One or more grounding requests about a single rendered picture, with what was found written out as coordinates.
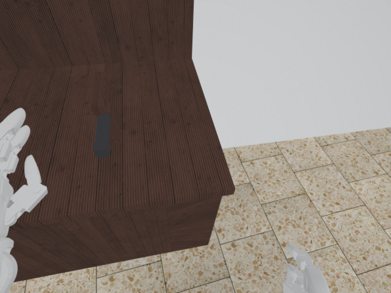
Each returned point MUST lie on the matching tap lever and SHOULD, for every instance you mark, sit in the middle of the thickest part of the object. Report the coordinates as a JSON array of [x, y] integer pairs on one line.
[[101, 145]]

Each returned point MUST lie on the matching left robot hand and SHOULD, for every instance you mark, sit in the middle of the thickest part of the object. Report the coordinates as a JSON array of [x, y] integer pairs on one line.
[[12, 138]]

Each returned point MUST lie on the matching right robot hand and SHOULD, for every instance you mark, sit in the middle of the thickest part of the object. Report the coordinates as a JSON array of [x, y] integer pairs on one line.
[[311, 281]]

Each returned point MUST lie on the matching counter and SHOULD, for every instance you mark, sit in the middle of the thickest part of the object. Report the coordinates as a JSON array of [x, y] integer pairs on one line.
[[67, 61]]

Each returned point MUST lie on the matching left robot forearm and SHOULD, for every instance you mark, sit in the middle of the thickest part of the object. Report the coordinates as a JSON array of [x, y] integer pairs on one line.
[[8, 265]]

